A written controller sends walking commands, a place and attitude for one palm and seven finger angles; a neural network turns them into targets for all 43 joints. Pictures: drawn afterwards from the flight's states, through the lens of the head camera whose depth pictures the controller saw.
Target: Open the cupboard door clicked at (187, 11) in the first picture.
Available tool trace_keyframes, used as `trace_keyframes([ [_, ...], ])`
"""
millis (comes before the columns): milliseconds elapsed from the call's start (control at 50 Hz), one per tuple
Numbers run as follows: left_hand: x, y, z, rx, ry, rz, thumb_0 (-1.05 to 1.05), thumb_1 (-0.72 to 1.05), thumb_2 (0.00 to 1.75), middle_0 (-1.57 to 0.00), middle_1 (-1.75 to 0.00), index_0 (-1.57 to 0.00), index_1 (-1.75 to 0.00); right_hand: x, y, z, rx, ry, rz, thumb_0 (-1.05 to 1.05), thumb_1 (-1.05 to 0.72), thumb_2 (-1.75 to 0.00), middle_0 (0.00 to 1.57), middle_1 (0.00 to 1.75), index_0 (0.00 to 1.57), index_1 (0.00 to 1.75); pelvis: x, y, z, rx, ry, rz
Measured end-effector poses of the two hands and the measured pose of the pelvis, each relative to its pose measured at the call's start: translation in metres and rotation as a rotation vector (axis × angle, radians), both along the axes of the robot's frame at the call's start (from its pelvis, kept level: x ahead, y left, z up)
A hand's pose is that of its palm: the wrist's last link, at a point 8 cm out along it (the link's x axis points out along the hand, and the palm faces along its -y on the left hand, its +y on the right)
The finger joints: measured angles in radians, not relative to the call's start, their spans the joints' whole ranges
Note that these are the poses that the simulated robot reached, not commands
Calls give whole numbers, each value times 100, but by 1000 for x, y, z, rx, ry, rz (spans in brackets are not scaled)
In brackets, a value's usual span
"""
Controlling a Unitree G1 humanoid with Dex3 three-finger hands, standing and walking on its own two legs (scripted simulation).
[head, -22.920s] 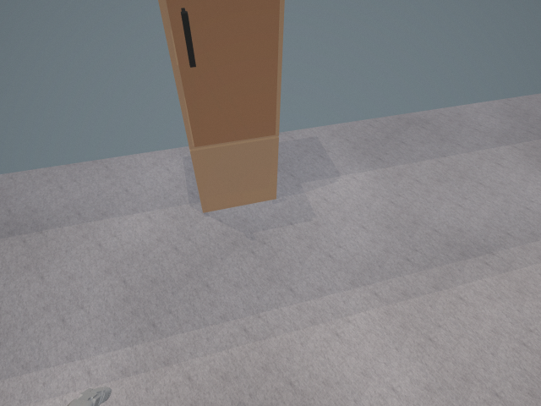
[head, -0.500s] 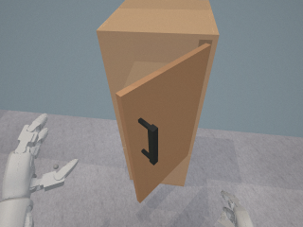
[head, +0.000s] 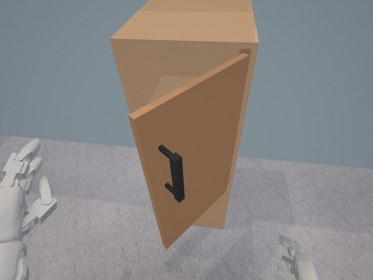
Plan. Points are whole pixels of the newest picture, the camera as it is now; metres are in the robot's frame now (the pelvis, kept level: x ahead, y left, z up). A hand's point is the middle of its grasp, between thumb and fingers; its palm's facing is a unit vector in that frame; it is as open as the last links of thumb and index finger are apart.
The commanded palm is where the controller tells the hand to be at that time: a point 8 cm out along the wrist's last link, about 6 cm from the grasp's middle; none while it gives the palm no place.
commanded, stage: draw the hand back to the body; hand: left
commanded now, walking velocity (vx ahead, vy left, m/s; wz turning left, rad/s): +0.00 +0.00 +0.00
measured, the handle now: (171, 174) +0.32 +0.08 +0.07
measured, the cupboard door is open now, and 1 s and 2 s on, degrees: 53 53 53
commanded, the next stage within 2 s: step back with the hand held close in 0.08 s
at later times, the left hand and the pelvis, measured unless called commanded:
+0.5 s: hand (50, 209) +0.18 +0.26 +0.14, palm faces +0.32 -0.81 -0.48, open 7.4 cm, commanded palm +0.12 +0.31 +0.17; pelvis -0.02 +0.01 +0.00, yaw -1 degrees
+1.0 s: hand out of the picture +0.10 +0.30 +0.14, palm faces +0.42 -0.78 -0.46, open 7.4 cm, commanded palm +0.03 +0.34 +0.17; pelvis -0.10 +0.04 -0.02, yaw +1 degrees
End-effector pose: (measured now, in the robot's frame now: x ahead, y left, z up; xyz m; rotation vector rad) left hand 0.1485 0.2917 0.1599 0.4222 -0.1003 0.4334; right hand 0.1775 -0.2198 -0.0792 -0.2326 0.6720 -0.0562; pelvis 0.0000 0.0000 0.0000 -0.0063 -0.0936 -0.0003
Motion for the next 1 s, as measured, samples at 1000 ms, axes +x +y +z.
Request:
trace_keyframes([
  [1000,-94,49,0,149,-75,-52,2,89,90,-21,-31,-21,-30,-108,37,-8,-45,64,-39,1,-90,-90,20,30,21,30,-102,41,-18,-39,93,21],
])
